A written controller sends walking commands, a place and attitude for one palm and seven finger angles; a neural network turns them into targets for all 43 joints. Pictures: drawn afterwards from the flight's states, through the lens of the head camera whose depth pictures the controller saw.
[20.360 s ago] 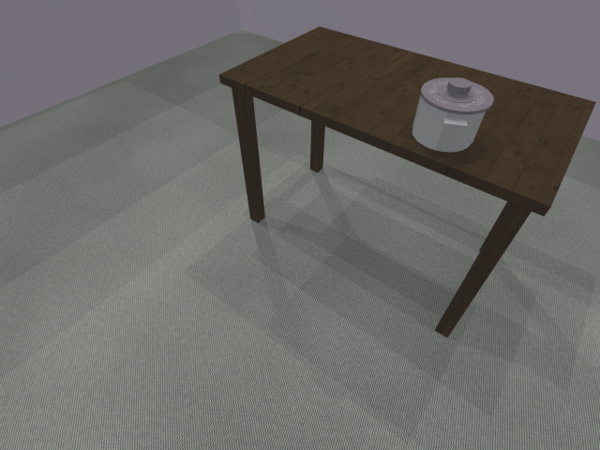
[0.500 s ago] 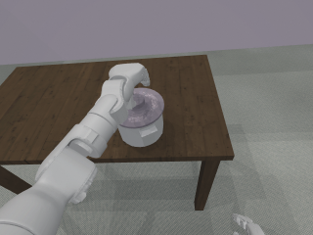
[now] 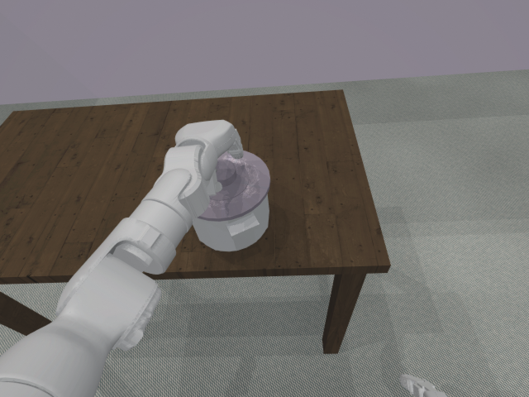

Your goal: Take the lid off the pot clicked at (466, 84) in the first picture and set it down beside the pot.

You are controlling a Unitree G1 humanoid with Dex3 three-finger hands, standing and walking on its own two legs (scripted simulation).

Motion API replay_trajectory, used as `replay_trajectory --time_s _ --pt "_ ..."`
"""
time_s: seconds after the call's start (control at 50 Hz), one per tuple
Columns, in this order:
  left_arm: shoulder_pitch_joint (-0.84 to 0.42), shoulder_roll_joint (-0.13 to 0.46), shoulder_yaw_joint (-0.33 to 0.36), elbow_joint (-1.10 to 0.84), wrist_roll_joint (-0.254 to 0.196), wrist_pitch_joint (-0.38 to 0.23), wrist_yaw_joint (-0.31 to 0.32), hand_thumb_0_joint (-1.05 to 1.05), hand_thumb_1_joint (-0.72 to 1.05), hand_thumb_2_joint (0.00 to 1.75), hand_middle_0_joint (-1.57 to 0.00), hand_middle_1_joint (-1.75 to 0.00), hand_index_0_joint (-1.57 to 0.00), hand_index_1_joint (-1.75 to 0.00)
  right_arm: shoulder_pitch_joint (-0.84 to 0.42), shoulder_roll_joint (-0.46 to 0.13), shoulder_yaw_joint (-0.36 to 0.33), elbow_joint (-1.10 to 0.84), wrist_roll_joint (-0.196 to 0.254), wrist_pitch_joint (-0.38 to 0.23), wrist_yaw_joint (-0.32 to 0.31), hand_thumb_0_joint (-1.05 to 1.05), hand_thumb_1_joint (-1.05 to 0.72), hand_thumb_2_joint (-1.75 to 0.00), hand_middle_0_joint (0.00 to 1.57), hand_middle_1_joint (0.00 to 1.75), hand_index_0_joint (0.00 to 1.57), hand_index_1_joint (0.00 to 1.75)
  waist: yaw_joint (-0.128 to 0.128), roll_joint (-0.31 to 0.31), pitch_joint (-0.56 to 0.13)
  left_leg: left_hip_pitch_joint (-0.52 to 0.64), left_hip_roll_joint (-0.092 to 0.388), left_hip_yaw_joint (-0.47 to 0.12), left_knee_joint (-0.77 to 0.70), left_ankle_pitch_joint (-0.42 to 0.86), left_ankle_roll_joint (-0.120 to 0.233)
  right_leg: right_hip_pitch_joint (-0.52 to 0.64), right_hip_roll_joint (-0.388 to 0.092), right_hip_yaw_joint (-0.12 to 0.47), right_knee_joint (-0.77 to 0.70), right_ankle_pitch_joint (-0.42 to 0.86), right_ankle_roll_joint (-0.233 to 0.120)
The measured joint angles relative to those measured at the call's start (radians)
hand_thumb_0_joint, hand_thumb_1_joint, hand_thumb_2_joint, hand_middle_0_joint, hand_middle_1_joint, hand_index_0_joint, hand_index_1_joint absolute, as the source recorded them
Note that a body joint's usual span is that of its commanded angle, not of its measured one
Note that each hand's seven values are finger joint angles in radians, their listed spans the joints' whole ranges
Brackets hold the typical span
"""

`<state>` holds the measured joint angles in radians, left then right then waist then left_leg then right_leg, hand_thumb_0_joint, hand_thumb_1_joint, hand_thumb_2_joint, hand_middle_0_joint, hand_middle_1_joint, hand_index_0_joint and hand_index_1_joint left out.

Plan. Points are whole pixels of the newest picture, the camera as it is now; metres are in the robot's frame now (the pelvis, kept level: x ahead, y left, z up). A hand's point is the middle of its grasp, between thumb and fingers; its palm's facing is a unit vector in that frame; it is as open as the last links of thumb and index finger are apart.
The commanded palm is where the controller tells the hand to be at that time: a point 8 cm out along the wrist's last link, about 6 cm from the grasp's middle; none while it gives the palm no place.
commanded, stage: lower the open fingers around the knob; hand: left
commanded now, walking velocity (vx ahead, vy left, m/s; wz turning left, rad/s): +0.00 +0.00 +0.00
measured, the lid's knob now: (221, 173) +0.47 +0.07 +0.07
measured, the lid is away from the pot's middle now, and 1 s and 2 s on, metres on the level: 0.00 0.00 0.00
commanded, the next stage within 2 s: close the fingers and squeeze the knob in 0.48 s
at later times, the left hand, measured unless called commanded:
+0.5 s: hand (213, 179) +0.44 +0.08 +0.10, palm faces -0.30 -0.05 -0.95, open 10.1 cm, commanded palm +0.43 +0.09 +0.16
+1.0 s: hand (214, 180) +0.44 +0.08 +0.09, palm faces -0.31 -0.05 -0.95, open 9.2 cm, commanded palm +0.42 +0.09 +0.16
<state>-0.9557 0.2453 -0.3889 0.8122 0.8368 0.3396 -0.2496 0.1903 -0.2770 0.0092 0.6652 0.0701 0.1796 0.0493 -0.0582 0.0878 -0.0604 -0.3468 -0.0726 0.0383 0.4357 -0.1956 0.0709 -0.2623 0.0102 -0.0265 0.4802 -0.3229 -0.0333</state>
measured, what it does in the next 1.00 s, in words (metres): stands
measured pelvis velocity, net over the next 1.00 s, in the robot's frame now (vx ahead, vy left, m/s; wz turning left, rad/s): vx -0.01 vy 0.00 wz -0.01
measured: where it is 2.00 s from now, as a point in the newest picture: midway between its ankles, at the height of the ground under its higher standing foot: outside the picture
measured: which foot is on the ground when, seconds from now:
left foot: down 0.00-1.00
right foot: down 0.00-1.00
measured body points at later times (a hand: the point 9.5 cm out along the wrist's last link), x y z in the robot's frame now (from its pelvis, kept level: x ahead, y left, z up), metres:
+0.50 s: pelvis -0.01 +0.00 +0.00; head +0.02 -0.04 +0.45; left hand +0.45 +0.08 +0.15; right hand +0.13 -0.24 -0.13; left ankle +0.01 +0.08 -0.74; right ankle -0.05 -0.10 -0.74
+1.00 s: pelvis -0.01 +0.00 +0.00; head +0.02 -0.04 +0.45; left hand +0.45 +0.08 +0.15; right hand +0.10 -0.25 -0.14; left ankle +0.01 +0.08 -0.74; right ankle -0.05 -0.10 -0.74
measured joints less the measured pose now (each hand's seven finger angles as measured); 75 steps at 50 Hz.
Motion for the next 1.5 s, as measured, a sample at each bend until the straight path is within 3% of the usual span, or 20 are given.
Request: replay_trajectory --time_s 0.1,0.28,0.62,0.84,1.0,1.18,1.5 --pt "0.054 0.007 0.001 -0.058 0.003 -0.033 0.007 0.00 -0.27 1.44 -0.86 -0.08 -0.85 -0.08 -0.018 -0.001 -0.002 -0.001 0.001 0.004 -0.002 0.01 -0.91 -0.90 0.20 0.30 0.20 0.30 0.007 0.007 0.002 0.003 0.001 -0.002 0.007 -0.005 0.001 0.007 0.001 -0.002 -0.001 -0.001 0.000" --pt "0.039 -0.017 -0.015 -0.018 0.008 -0.015 0.051 0.00 -0.27 1.44 -0.86 -0.08 -0.83 -0.07 -0.053 0.013 0.003 -0.003 0.009 0.018 0.006 0.01 -0.91 -0.90 0.20 0.30 0.20 0.30 0.016 -0.006 -0.004 -0.019 0.001 -0.008 0.022 -0.005 -0.002 -0.014 0.002 -0.008 0.016 -0.004 -0.002" --pt "-0.005 -0.017 -0.004 0.074 0.013 -0.014 0.061 0.00 -0.27 1.43 -0.87 -0.10 -0.83 -0.09 -0.019 0.013 0.010 0.007 0.010 0.029 -0.018 0.01 -0.91 -0.90 0.20 0.30 0.20 0.30 -0.005 -0.005 -0.008 -0.032 0.006 0.000 0.026 0.000 -0.002 -0.031 0.005 -0.001 0.022 0.003 -0.002" --pt "0.010 -0.017 -0.009 0.071 0.012 -0.022 0.066 0.00 -0.14 1.21 -0.66 -0.47 -0.68 -0.48 0.014 0.006 -0.001 0.024 0.009 0.026 -0.017 0.01 -0.91 -0.90 0.20 0.30 0.20 0.30 -0.008 -0.003 -0.006 -0.022 0.007 0.001 0.023 -0.001 0.000 -0.019 0.006 0.000 0.015 0.004 -0.001" --pt "0.025 -0.014 0.002 0.053 0.013 -0.030 0.071 0.00 -0.04 1.14 -0.62 -0.67 -0.64 -0.68 0.003 0.006 -0.003 0.016 0.007 0.017 -0.013 0.01 -0.91 -0.90 0.20 0.30 0.20 0.30 -0.007 -0.001 -0.007 -0.022 0.007 0.002 0.020 -0.001 0.001 -0.019 0.006 0.002 0.011 0.006 0.000" --pt "0.014 -0.021 0.004 0.057 0.014 -0.023 0.071 0.00 0.06 1.08 -0.62 -0.81 -0.64 -0.81 -0.019 0.011 0.001 0.006 0.007 0.016 -0.012 0.01 -0.91 -0.90 0.20 0.30 0.20 0.30 -0.005 -0.004 -0.009 -0.026 0.005 0.001 0.022 -0.004 0.001 -0.022 0.005 0.001 0.012 0.002 0.000" --pt "0.038 -0.012 0.016 0.018 0.010 -0.028 0.052 0.00 0.10 0.93 -0.64 -0.91 -0.63 -0.88 -0.030 0.016 0.009 -0.005 0.005 0.024 -0.014 0.01 -0.91 -0.90 0.20 0.30 0.20 0.30 0.001 -0.007 -0.013 -0.021 0.008 0.001 0.025 -0.011 -0.001 -0.014 0.009 0.002 0.006 0.001 -0.001"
